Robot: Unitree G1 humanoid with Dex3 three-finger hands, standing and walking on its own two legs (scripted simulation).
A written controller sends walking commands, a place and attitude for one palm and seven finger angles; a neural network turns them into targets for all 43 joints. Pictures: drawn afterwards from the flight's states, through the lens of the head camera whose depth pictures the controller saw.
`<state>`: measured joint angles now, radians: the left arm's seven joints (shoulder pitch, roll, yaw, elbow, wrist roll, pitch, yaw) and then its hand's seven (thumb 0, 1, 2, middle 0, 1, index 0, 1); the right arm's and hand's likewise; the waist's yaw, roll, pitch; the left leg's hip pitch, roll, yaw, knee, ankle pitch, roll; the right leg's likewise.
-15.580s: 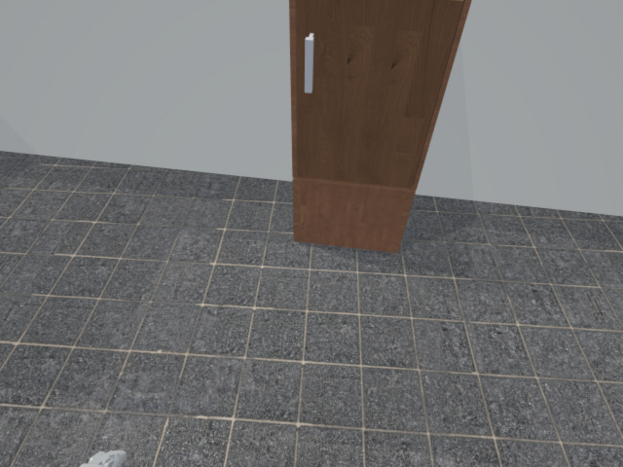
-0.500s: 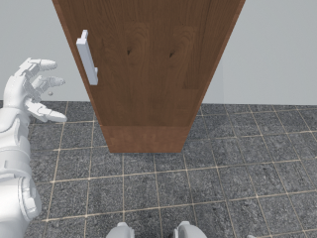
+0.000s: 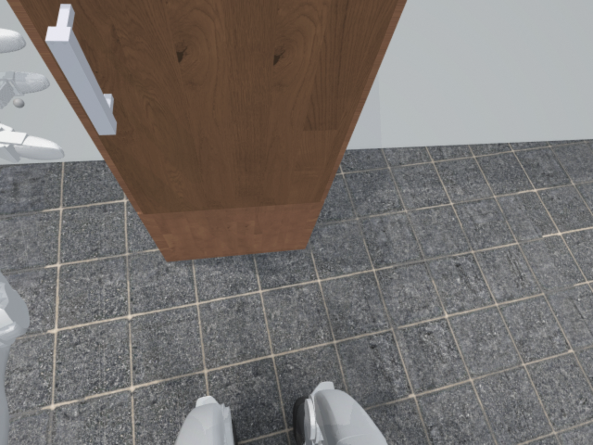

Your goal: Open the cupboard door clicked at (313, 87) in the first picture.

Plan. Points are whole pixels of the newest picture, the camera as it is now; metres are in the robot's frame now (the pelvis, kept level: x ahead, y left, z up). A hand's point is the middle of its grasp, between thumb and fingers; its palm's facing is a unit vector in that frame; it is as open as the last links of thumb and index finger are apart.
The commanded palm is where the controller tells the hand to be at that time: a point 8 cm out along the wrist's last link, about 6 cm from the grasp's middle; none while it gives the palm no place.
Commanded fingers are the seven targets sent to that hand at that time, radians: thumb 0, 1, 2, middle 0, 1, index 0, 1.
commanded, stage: move the hooked fingers beside the handle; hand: left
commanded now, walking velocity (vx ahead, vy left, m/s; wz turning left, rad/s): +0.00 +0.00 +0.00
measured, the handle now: (88, 75) +0.56 +0.21 +0.09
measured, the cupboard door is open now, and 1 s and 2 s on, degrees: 0 0 0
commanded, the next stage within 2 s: slide the fingers in behind the handle in 0.80 s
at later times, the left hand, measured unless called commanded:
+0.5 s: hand (5, 117) +0.49 +0.28 +0.10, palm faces +0.02 -1.00 +0.01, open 13.9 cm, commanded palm +0.47 +0.31 +0.09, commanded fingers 0.00 -0.50 0.30 -0.30 -1.20 -0.30 -1.20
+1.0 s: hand (33, 112) +0.50 +0.25 +0.10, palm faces +0.03 -1.00 -0.02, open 13.9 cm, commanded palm +0.48 +0.29 +0.09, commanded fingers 0.00 -0.50 0.30 -0.30 -1.20 -0.30 -1.20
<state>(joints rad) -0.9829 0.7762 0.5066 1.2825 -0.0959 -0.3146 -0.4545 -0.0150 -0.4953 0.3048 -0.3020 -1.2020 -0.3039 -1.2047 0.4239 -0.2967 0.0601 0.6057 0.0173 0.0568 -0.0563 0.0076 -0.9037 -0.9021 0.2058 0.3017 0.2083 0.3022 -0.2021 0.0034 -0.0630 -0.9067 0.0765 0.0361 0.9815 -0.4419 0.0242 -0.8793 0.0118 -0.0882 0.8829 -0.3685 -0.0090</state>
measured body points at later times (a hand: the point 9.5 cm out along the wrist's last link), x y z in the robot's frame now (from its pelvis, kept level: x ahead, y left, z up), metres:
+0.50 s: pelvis +0.02 +0.01 +0.01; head +0.13 +0.04 +0.44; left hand +0.48 +0.33 +0.10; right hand +0.04 -0.26 -0.09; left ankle +0.01 +0.10 -0.68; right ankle +0.02 -0.12 -0.68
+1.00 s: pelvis +0.00 +0.00 +0.00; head +0.12 +0.03 +0.43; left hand +0.49 +0.31 +0.11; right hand -0.01 -0.27 -0.10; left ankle +0.01 +0.10 -0.68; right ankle +0.02 -0.12 -0.68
